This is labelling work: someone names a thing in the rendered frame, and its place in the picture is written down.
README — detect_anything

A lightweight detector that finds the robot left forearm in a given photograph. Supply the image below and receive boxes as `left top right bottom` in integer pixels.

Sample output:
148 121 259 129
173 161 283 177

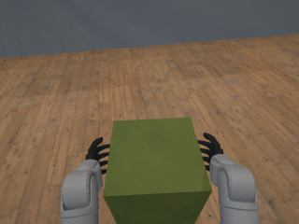
60 159 103 224

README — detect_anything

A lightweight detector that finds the robot right forearm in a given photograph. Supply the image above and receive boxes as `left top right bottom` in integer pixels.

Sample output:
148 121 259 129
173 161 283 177
209 154 260 224

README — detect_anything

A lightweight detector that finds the right robot hand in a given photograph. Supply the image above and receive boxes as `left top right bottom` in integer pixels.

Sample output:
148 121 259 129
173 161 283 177
197 133 223 172

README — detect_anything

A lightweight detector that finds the carton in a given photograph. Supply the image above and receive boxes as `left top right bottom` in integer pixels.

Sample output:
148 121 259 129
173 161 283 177
103 117 212 224

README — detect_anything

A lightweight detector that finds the left robot hand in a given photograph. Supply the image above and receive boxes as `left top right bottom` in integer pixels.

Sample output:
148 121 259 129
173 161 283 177
85 137 110 175

